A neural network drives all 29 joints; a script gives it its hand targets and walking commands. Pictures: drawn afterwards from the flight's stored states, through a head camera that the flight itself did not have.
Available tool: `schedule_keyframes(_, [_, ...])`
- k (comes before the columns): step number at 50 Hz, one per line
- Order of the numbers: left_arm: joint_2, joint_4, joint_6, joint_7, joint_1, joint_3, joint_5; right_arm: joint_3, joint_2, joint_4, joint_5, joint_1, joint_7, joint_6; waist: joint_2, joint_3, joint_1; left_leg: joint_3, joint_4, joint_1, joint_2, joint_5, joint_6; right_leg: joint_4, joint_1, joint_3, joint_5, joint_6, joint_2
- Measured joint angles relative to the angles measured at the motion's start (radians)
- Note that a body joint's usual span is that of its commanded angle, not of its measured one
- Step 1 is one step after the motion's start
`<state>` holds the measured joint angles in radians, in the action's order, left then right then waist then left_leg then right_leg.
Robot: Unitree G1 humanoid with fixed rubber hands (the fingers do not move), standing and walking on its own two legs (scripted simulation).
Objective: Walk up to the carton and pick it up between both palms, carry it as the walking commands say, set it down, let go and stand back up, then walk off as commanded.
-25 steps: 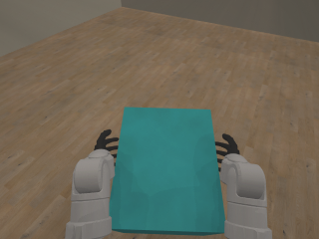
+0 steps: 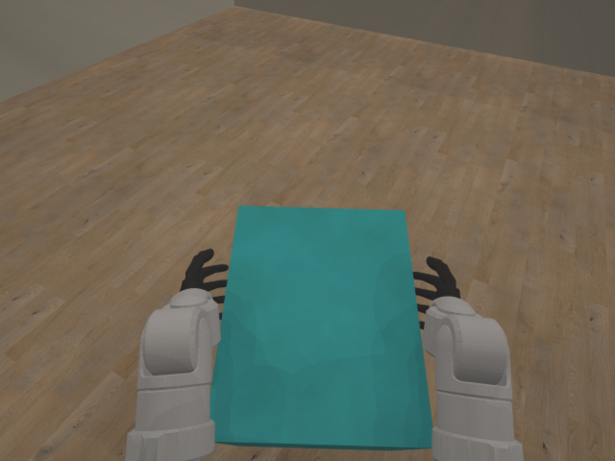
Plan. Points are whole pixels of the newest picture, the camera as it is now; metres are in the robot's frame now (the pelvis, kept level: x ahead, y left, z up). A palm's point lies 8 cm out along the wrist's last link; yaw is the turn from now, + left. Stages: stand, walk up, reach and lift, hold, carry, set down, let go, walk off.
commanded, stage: carry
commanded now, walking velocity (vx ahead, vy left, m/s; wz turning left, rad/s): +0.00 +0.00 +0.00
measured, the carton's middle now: (317, 333) +0.30 +0.00 -0.01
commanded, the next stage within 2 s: hold in 1.34 s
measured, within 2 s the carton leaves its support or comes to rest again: neither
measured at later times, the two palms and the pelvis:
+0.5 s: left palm (198, 301) +0.29 +0.15 +0.08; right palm (441, 309) +0.29 -0.15 +0.08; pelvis +0.01 +0.00 +0.00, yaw +0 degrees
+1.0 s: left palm (201, 299) +0.30 +0.15 +0.08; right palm (442, 307) +0.30 -0.15 +0.07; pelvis +0.01 +0.00 +0.00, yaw +0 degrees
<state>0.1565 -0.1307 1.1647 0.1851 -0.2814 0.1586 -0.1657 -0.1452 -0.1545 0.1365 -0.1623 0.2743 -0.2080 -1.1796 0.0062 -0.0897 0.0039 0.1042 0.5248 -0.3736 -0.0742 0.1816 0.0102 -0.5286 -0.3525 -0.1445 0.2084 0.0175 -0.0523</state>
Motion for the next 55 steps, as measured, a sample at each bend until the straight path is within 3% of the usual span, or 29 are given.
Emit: schedule_keyframes(55, [-0.002,0.045,-0.08,-0.026,0.009,-0.001,-0.026,0.006,0.002,-0.05,-0.023,-0.01,0.025,0.087,-0.002,0.015,0.0,-0.004,0.007,0.016,-0.004,0.02,0.008,-0.009,0.015,0.002,0.022,0.001,0.002])
